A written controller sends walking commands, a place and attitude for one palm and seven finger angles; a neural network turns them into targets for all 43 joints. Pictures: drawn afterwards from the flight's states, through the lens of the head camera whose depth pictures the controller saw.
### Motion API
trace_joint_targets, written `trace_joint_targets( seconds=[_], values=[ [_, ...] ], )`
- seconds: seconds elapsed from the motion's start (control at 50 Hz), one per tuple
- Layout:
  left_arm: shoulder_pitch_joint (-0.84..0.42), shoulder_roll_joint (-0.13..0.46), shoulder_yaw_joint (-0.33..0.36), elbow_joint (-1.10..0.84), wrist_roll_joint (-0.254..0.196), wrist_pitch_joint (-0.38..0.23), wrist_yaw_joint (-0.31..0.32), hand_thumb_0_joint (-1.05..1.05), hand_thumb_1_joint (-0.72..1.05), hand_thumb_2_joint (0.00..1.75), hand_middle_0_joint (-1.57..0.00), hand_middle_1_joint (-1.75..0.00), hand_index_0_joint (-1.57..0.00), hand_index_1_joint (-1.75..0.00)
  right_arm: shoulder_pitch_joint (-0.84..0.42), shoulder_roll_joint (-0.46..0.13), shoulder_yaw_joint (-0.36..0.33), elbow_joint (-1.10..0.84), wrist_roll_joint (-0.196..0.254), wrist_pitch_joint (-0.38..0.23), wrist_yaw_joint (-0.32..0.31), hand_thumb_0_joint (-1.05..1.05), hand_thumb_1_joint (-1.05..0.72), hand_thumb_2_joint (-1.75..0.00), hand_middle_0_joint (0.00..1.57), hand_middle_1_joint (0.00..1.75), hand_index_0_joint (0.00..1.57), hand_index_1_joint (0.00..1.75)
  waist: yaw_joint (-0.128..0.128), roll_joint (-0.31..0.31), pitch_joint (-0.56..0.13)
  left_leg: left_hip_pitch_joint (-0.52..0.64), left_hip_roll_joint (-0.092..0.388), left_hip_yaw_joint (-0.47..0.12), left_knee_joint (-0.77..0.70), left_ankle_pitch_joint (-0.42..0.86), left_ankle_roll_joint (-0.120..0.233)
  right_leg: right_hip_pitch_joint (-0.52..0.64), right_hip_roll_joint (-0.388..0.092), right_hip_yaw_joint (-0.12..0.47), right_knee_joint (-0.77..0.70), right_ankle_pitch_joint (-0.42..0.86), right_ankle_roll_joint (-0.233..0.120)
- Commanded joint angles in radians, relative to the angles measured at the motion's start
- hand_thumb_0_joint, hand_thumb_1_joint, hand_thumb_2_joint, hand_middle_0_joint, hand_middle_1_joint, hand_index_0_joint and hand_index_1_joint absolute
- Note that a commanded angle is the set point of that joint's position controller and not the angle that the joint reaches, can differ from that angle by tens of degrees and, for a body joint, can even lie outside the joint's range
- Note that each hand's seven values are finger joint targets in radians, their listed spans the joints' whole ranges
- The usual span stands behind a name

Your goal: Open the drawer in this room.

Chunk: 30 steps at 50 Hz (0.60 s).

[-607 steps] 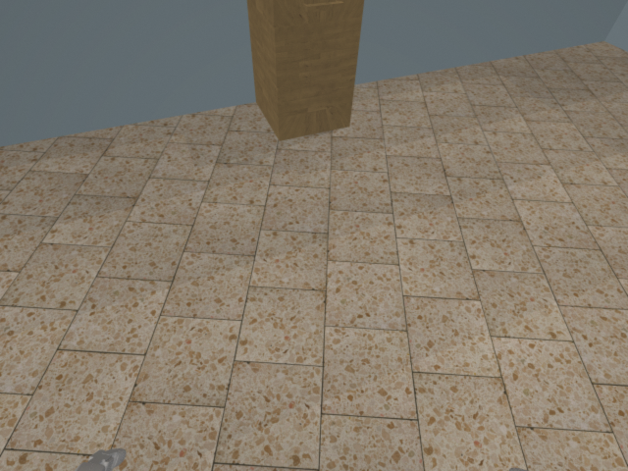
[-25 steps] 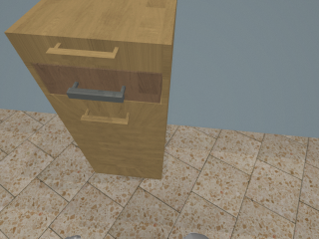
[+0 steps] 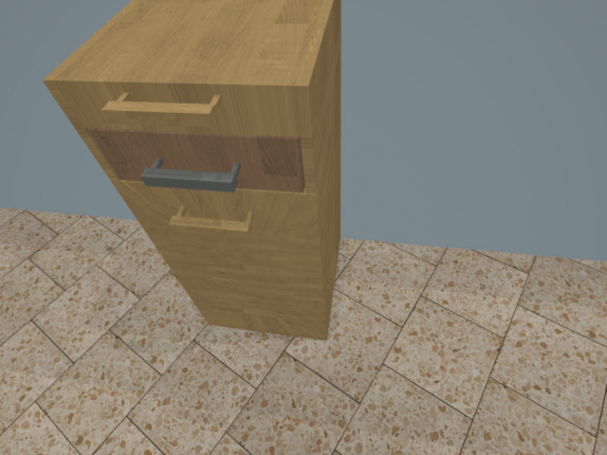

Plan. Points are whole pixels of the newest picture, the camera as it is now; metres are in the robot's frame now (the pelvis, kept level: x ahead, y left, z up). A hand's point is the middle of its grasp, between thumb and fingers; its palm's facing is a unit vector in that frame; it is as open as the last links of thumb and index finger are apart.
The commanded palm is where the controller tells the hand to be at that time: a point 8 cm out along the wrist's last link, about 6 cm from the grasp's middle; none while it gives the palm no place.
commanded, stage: come to a stop and stand still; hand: left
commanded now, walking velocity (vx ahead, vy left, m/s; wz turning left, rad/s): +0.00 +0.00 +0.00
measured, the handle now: (193, 172) +0.55 +0.26 +0.03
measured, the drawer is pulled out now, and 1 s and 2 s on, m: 0.00 0.00 0.00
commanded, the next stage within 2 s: look again from close up in 0.40 s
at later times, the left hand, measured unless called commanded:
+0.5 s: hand out of the picture -0.01 +0.21 -0.18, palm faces +0.01 -0.98 -0.20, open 7.3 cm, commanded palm none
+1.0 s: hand out of the picture +0.01 +0.22 -0.18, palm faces -0.01 -0.98 -0.22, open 7.3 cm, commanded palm none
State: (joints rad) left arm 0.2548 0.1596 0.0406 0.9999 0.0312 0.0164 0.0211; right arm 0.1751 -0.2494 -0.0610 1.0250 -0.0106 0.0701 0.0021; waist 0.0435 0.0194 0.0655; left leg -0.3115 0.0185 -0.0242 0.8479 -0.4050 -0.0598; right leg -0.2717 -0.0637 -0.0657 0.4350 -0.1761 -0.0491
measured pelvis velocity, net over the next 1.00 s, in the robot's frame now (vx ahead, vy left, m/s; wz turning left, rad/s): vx -0.02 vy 0.04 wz -0.03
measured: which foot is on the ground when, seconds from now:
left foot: up 0.00-0.14, down 0.16-1.00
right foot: down 0.00-1.00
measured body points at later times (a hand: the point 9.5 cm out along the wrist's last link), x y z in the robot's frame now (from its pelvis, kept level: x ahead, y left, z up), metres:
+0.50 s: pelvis -0.01 +0.04 -0.01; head +0.02 +0.03 +0.44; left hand -0.01 +0.26 -0.16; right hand -0.01 -0.18 -0.18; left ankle -0.05 +0.16 -0.75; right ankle -0.03 -0.07 -0.75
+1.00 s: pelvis -0.02 +0.04 -0.01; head -0.02 +0.03 +0.44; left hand +0.01 +0.27 -0.16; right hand -0.03 -0.17 -0.18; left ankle -0.05 +0.16 -0.75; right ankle -0.03 -0.07 -0.75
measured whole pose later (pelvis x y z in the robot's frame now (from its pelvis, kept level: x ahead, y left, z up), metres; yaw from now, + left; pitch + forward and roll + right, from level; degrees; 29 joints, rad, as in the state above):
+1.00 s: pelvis -0.02 +0.04 -0.01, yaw -2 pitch -1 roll +1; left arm 0.27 0.16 0.00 1.08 0.01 0.00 0.03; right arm 0.32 -0.15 0.03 1.09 -0.01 -0.02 -0.03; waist -0.01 0.02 0.02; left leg -0.14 0.01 0.04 0.48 -0.32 0.00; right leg -0.21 -0.01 -0.03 0.53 -0.30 -0.01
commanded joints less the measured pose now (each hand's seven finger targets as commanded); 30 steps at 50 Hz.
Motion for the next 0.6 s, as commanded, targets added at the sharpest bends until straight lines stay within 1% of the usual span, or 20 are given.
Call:
trace_joint_targets(
  seconds=[0.0, 0.04, 0.08, 0.1, 0.12, 0.14, 0.16, 0.18, 0.22, 0.3, 0.34, 0.38, 0.4, 0.42, 0.46, 0.48, 0.5, 0.52, 0.54, 0.58],
  values=[
    [0.045, 0.23, 0.051, -0.028, 0.004, -0.015, 0.01, 0.0, 0.9, 0.9, -0.2, -0.3, -0.2, -0.3, 0.021, -0.02, 0.001, -0.056, 0.002, -0.035, 0.001, 0.0, -0.9, -0.9, 0.2, 0.3, 0.2, 0.3, 0.013, -0.219, -0.082, 0.0, -0.013, 0.04, -0.17, -0.021, 0.029, 0.107, -0.216, 0.285, -0.217, -0.081, -0.106],
    [0.023, 0.221, 0.05, -0.015, 0.001, -0.011, 0.011, 0.0, 0.9, 0.9, -0.2, -0.3, -0.2, -0.3, 0.074, -0.009, 0.006, -0.036, 0.005, -0.042, -0.005, 0.0, -0.9, -0.9, 0.2, 0.3, 0.2, 0.3, -0.014, -0.231, -0.083, 0.086, -0.015, 0.059, -0.286, 0.031, 0.036, 0.059, -0.197, 0.26, -0.202, -0.108, -0.086],
    [-0.005, 0.197, 0.042, -0.007, -0.01, -0.004, 0.012, 0.0, 0.9, 0.9, -0.2, -0.3, -0.2, -0.3, 0.161, -0.002, 0.014, 0.002, 0.005, -0.058, -0.012, 0.0, -0.9, -0.9, 0.2, 0.3, 0.2, 0.3, -0.056, -0.167, -0.089, 0.25, -0.012, 0.064, -0.486, 0.158, 0.048, -0.043, -0.141, 0.212, -0.147, -0.184, -0.033],
    [0.002, 0.162, 0.031, -0.004, -0.019, -0.001, 0.01, 0.0, 0.9, 0.9, -0.2, -0.3, -0.2, -0.3, 0.173, -0.025, 0.014, 0.008, 0.002, -0.067, -0.016, 0.0, -0.9, -0.9, 0.2, 0.3, 0.2, 0.3, -0.058, -0.058, -0.094, 0.287, 0.038, 0.013, -0.547, 0.153, 0.059, -0.085, -0.09, 0.161, -0.072, -0.202, -0.002],
    [0.019, 0.115, 0.019, -0.004, -0.026, 0.002, 0.005, 0.0, 0.9, 0.9, -0.2, -0.3, -0.2, -0.3, 0.154, -0.077, 0.006, -0.003, -0.007, -0.071, -0.02, 0.0, -0.9, -0.9, 0.2, 0.3, 0.2, 0.3, -0.051, 0.127, -0.054, 0.221, 0.176, -0.17, -0.63, 0.059, 0.101, -0.14, -0.012, 0.087, 0.05, -0.204, 0.032],
    [0.023, 0.087, 0.013, -0.002, -0.02, 0.005, 0.004, 0.0, 0.9, 0.9, -0.2, -0.3, -0.2, -0.3, 0.103, -0.117, 0.002, -0.029, -0.006, -0.062, -0.023, 0.0, -0.9, -0.9, 0.2, 0.3, 0.2, 0.3, -0.035, 0.231, 0.006, 0.063, 0.275, -0.254, -0.718, -0.048, 0.14, -0.113, 0.017, 0.014, 0.151, -0.237, 0.049],
    [0.028, 0.084, 0.012, 0.003, -0.016, 0.004, 0.003, 0.0, 0.9, 0.9, -0.2, -0.3, -0.2, -0.3, 0.054, -0.111, 0.012, -0.044, -0.012, -0.059, -0.025, 0.0, -0.9, -0.9, 0.2, 0.3, 0.2, 0.3, -0.018, 0.176, 0.047, -0.065, 0.279, -0.252, -0.753, -0.125, 0.179, -0.06, 0.018, 0.032, 0.23, -0.229, 0.05],
    [0.031, 0.082, 0.01, 0.023, -0.009, 0.009, -0.001, 0.0, 0.9, 0.9, -0.2, -0.3, -0.2, -0.3, 0.016, -0.084, 0.02, -0.037, -0.011, -0.065, -0.031, 0.0, -0.9, -0.9, 0.2, 0.3, 0.2, 0.3, -0.009, 0.174, 0.054, -0.078, 0.242, -0.218, -0.767, -0.102, 0.183, -0.039, 0.008, 0.039, 0.278, -0.212, 0.056],
    [0.055, 0.083, 0.005, 0.054, -0.007, 0.012, -0.003, 0.0, 0.9, 0.9, -0.2, -0.3, -0.2, -0.3, 0.001, -0.05, 0.031, -0.024, -0.006, -0.069, -0.039, 0.0, -0.9, -0.9, 0.2, 0.3, 0.2, 0.3, 0.002, 0.217, 0.073, -0.038, 0.185, -0.136, -0.717, 0.054, 0.176, -0.051, 0.005, 0.054, 0.322, -0.192, 0.057],
    [0.053, 0.064, -0.014, 0.07, -0.017, -0.009, 0.0, 0.0, 0.9, 0.9, -0.2, -0.3, -0.2, -0.3, 0.089, -0.036, 0.035, 0.024, -0.005, -0.078, -0.046, 0.0, -0.9, -0.9, 0.2, 0.3, 0.2, 0.3, -0.019, 0.117, 0.028, 0.139, 0.163, -0.083, -0.584, 0.433, 0.176, -0.041, 0.005, 0.035, 0.132, -0.173, 0.07],
    [0.084, 0.081, -0.016, 0.09, -0.021, -0.022, 0.005, 0.0, 0.9, 0.9, -0.2, -0.3, -0.2, -0.3, 0.125, -0.026, 0.034, 0.042, 0.005, -0.085, -0.049, 0.0, -0.9, -0.9, 0.2, 0.3, 0.2, 0.3, -0.018, 0.027, -0.022, 0.158, 0.128, -0.06, -0.479, 0.547, 0.135, 0.074, -0.006, 0.07, -0.053, 0.051, 0.066],
    [0.107, 0.11, -0.017, 0.106, -0.023, -0.035, 0.014, 0.0, 0.9, 0.9, -0.2, -0.3, -0.2, -0.3, 0.146, 0.002, 0.039, 0.048, 0.012, -0.094, -0.047, 0.0, -0.9, -0.9, 0.2, 0.3, 0.2, 0.3, -0.035, -0.043, -0.078, 0.151, 0.076, -0.015, -0.44, 0.487, 0.087, 0.162, -0.083, 0.133, -0.035, 0.337, 0.029],
    [0.104, 0.113, -0.019, 0.11, -0.024, -0.034, 0.016, 0.0, 0.9, 0.9, -0.2, -0.3, -0.2, -0.3, 0.152, 0.008, 0.038, 0.056, 0.012, -0.095, -0.045, 0.0, -0.9, -0.9, 0.2, 0.3, 0.2, 0.3, -0.039, -0.022, -0.095, 0.166, 0.068, -0.014, -0.449, 0.464, 0.081, 0.172, -0.095, 0.125, -0.022, 0.361, 0.022],
    [0.094, 0.112, -0.014, 0.115, -0.026, -0.038, 0.018, 0.0, 0.9, 0.9, -0.2, -0.3, -0.2, -0.3, 0.152, 0.009, 0.036, 0.066, 0.008, -0.087, -0.047, 0.0, -0.9, -0.9, 0.2, 0.3, 0.2, 0.3, -0.042, -0.125, -0.106, 0.177, 0.076, -0.007, -0.438, 0.439, 0.07, 0.168, -0.082, 0.127, -0.015, 0.371, 0.014],
    [0.075, 0.096, -0.02, 0.11, -0.028, -0.037, 0.02, 0.0, 0.9, 0.9, -0.2, -0.3, -0.2, -0.3, 0.163, 0.009, 0.038, 0.077, 0.007, -0.085, -0.047, 0.0, -0.9, -0.9, 0.2, 0.3, 0.2, 0.3, -0.045, -0.151, -0.092, 0.186, 0.076, -0.002, -0.452, 0.404, 0.067, 0.149, -0.077, 0.115, -0.025, 0.345, 0.013],
    [0.153, 0.094, -0.016, 0.13, -0.009, -0.062, 0.065, 0.0, 0.9, 0.9, -0.2, -0.3, -0.2, -0.3, 0.085, -0.032, 0.032, 0.009, 0.008, -0.105, -0.034, 0.0, -0.9, -0.9, 0.2, 0.3, 0.2, 0.3, -0.015, -0.139, -0.055, 0.101, 0.083, 0.041, -0.269, 0.436, 0.052, 0.145, -0.102, 0.161, 0.015, 0.68, 0.032],
    [0.13, 0.14, -0.01, 0.075, -0.015, -0.074, 0.059, 0.0, 0.9, 0.9, -0.2, -0.3, -0.2, -0.3, 0.151, 0.02, 0.04, -0.018, 0.001, -0.101, -0.028, 0.0, -0.9, -0.9, 0.2, 0.3, 0.2, 0.3, -0.056, -0.083, -0.142, 0.068, 0.04, 0.014, -0.314, 0.149, 0.065, 0.204, -0.15, 0.198, 0.028, 0.607, -0.005],
    [0.085, 0.121, -0.021, 0.068, -0.019, -0.072, 0.048, 0.0, 0.9, 0.9, -0.2, -0.3, -0.2, -0.3, 0.153, 0.041, 0.045, -0.004, 0.002, -0.101, -0.03, 0.0, -0.9, -0.9, 0.2, 0.3, 0.2, 0.3, -0.064, -0.009, -0.092, 0.081, 0.039, 0.012, -0.391, 0.142, 0.069, 0.149, -0.134, 0.178, 0.039, 0.487, -0.016],
    [0.069, 0.119, -0.024, 0.067, -0.023, -0.068, 0.041, 0.0, 0.9, 0.9, -0.2, -0.3, -0.2, -0.3, 0.175, 0.042, 0.051, 0.008, -0.001, -0.1, -0.025, 0.0, -0.9, -0.9, 0.2, 0.3, 0.2, 0.3, -0.059, 0.063, -0.103, 0.095, 0.053, 0.013, -0.404, 0.246, 0.076, 0.144, -0.089, 0.135, 0.056, 0.351, -0.016],
    [0.084, 0.096, -0.026, 0.061, -0.023, -0.064, 0.033, 0.0, 0.9, 0.9, -0.2, -0.3, -0.2, -0.3, 0.198, 0.025, 0.053, 0.007, -0.006, -0.106, -0.03, 0.0, -0.9, -0.9, 0.2, 0.3, 0.2, 0.3, -0.055, 0.038, -0.118, 0.121, 0.08, -0.007, -0.38, 0.421, 0.092, 0.135, -0.044, 0.11, 0.069, 0.258, -0.009]
  ],
)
